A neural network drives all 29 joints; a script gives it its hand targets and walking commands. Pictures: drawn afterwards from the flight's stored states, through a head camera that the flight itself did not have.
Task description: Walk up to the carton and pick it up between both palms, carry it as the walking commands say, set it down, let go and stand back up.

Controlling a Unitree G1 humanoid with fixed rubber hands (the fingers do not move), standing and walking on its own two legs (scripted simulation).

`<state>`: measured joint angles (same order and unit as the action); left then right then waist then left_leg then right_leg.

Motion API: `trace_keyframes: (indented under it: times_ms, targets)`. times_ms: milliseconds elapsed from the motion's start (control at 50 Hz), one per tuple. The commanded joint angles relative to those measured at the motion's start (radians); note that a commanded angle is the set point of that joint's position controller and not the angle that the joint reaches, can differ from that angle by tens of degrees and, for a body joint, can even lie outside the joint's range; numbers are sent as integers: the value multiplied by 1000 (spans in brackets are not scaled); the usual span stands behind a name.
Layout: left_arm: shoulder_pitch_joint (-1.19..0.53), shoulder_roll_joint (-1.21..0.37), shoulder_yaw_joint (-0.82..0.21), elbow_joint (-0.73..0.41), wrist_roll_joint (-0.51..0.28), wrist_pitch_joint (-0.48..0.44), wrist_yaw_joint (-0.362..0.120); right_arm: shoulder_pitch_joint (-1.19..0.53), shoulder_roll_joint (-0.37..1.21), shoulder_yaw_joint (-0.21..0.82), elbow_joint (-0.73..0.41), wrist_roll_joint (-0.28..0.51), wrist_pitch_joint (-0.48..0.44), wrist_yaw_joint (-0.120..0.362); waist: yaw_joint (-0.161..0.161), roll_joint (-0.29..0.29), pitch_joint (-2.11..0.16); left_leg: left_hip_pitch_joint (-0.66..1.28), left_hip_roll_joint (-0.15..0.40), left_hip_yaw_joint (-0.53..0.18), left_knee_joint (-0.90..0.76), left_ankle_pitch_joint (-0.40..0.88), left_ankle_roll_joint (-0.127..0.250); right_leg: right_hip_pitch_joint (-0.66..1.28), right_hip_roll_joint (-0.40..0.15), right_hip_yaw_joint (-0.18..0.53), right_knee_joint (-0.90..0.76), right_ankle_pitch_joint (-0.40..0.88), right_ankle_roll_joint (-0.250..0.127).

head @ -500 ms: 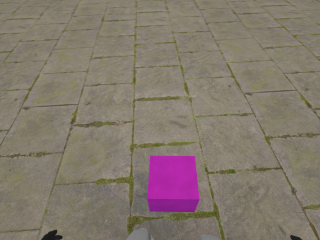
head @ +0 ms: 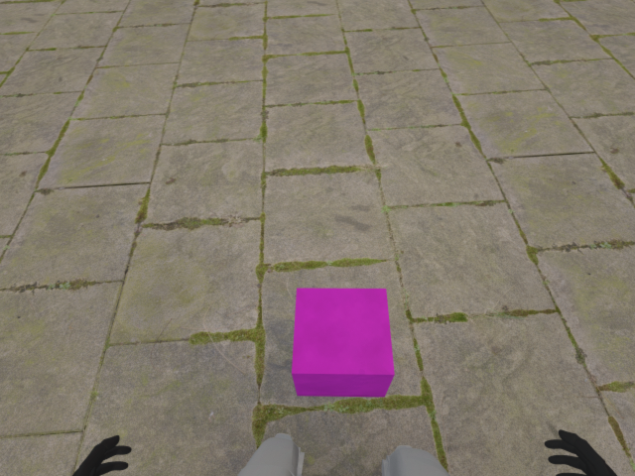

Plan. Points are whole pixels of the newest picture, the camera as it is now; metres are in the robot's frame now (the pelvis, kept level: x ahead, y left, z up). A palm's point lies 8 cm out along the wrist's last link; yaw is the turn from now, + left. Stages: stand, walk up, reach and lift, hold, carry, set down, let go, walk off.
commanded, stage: reach and lift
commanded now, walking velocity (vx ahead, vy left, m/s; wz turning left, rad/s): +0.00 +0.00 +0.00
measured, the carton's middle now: (341, 343) +0.52 -0.02 -0.62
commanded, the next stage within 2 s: none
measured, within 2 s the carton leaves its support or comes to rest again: neither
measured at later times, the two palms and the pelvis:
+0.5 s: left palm (156, 383) +0.26 +0.27 -0.11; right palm (543, 395) +0.24 -0.29 -0.12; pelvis +0.04 +0.00 +0.00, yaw +0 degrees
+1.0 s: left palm (209, 313) +0.39 +0.23 -0.15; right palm (492, 328) +0.36 -0.26 -0.15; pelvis -0.01 +0.00 -0.03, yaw -1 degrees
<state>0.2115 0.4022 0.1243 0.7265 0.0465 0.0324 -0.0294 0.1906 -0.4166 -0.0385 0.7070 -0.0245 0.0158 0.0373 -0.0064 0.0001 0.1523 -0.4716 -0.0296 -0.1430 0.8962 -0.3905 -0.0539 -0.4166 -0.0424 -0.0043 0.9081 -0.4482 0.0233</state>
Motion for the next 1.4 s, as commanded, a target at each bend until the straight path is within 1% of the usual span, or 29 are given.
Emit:
trace_keyframes:
  times_ms: [0,20,40,100,140,160,180,280,300,320,340,360,420,460,560,620,680,740,840,880,940,960,980,1060,1180,1220,1340,1360,1380]
  targets:
    - [-218,132,116,-286,37,-21,0,-217,-139,-246,-217,-109,9,26,-4,58,-11,92,-25,199,-338,-187,-22,-3,111,-114,-297,-133,5]
    - [-241,131,113,-301,23,-18,5,-227,-141,-262,-213,-113,12,19,-14,35,-59,114,-30,200,-325,-166,-21,-8,107,-108,-280,-107,9]
    - [-266,118,106,-313,20,-15,9,-255,-126,-266,-197,-101,9,16,-20,57,-83,122,-25,194,-310,-159,-20,-32,106,-104,-262,-100,8]
    - [-278,87,94,-318,5,-8,19,-271,-113,-264,-162,-80,4,12,-35,43,-118,128,-22,195,-254,-113,-26,-87,95,-95,-219,-73,10]
    - [-300,66,87,-325,-18,-7,24,-302,-94,-242,-163,-58,2,3,-25,29,-169,104,-20,199,-206,-30,-21,-85,99,-79,-175,-15,19]
    - [-315,66,90,-338,-14,-7,26,-304,-89,-237,-160,-50,0,-3,-20,55,-208,105,-24,208,-174,24,-23,-84,95,-69,-162,18,19]
    - [-312,58,93,-311,-20,-1,30,-319,-77,-229,-150,-40,0,-8,-13,31,-224,97,-20,206,-160,65,-14,-91,98,-67,-143,45,25]
    - [-336,58,109,-232,-27,-12,43,-350,-64,-198,-163,-26,-21,-40,9,-9,-420,24,-28,191,-39,342,2,-57,100,-33,-51,365,51]
    - [-332,56,113,-209,-38,-19,46,-353,-55,-186,-172,-20,-28,-44,12,-48,-457,-1,-31,188,-21,390,8,-50,100,-27,-31,442,54]
    - [-330,54,114,-211,-34,-23,50,-341,-54,-183,-185,-20,-32,-47,18,-22,-510,-4,-32,181,-13,449,11,-44,98,-19,-20,503,50]
    - [-333,63,120,-196,-38,-30,55,-353,-76,-191,-202,-18,-41,-48,19,-48,-562,-30,-34,177,11,500,13,-43,103,-13,-3,568,49]
    - [-346,68,131,-201,-32,-39,61,-359,-73,-187,-199,-12,-46,-50,35,-30,-617,-41,-34,165,25,587,15,-53,105,-5,23,636,53]
    - [-368,40,113,-189,-72,-62,66,-372,-67,-192,-217,9,-68,-53,17,-45,-759,-87,-32,131,61,738,21,-88,106,18,58,817,46]
    - [-382,27,103,-192,-89,-77,71,-367,-76,-200,-198,20,-81,-55,8,-19,-830,-87,-27,109,69,837,15,-139,107,32,57,891,38]
    - [-493,0,64,-180,-110,-75,71,-448,-57,-177,-125,81,-66,-37,-1,50,-812,-167,-24,112,70,811,3,-333,112,32,46,821,22]
    - [-563,-16,44,-184,-122,-46,69,-527,-80,-184,-89,88,-37,-17,-9,48,-798,-168,-18,120,58,736,2,-411,121,0,28,677,24]
    - [-678,-26,31,-196,-116,-11,75,-632,-124,-217,-46,96,-9,-1,-21,104,-780,-167,-10,136,63,662,-15,-517,127,-15,26,529,19]
    - [-806,-14,41,-224,-112,22,81,-765,-168,-257,-63,87,13,7,-27,102,-825,-180,-10,156,52,557,-20,-500,131,-28,24,444,24]
    - [-993,25,83,-230,-107,69,89,-961,-209,-287,-87,74,54,4,-22,47,-920,-264,-16,200,53,404,-11,-434,128,-35,49,401,34]
    - [-1078,30,100,-261,-106,80,94,-1036,-214,-297,-103,71,64,10,-18,51,-988,-259,-17,207,54,383,-12,-422,131,-35,56,393,27]
    - [-1144,38,125,-193,-106,107,94,-1138,-179,-272,-79,83,86,11,-2,29,-1007,-303,-22,217,55,371,-6,-415,132,-36,63,401,32]
    - [-1136,33,134,-174,-107,111,94,-1139,-192,-282,-76,62,89,11,-13,0,-1029,-321,-22,222,54,369,-5,-384,133,-43,60,417,32]
    - [-1166,44,153,-166,-99,115,95,-1176,-189,-280,-73,63,95,10,3,11,-1050,-333,-25,227,61,369,-7,-370,130,-34,65,423,31]
    - [-1266,31,171,-109,-90,125,85,-1283,-168,-295,0,49,110,10,-15,14,-1013,-425,-30,235,57,350,-11,-420,131,-39,63,431,29]
    - [-1365,20,201,-109,-87,104,72,-1397,-158,-311,13,52,101,16,-27,25,-1179,-465,-36,229,104,522,-13,-409,129,-20,96,634,26]
    - [-1395,10,198,-147,-95,99,72,-1430,-170,-333,-26,42,92,14,-54,33,-1304,-396,-41,213,117,644,-13,-389,133,-26,96,742,25]
    - [-1502,44,212,-330,-113,89,88,-1513,-205,-353,-186,56,88,12,-50,62,-1684,-122,-42,170,176,1005,-4,-407,134,-19,105,962,20]
    - [-1509,52,212,-373,-128,90,93,-1522,-225,-363,-241,57,86,9,-76,54,-1773,-70,-43,160,184,1058,-2,-362,135,-25,110,1016,17]
    - [-1559,66,209,-412,-142,93,99,-1561,-241,-355,-260,66,91,7,-67,61,-1821,-26,-43,157,199,1088,2,-371,135,-22,119,1019,17]
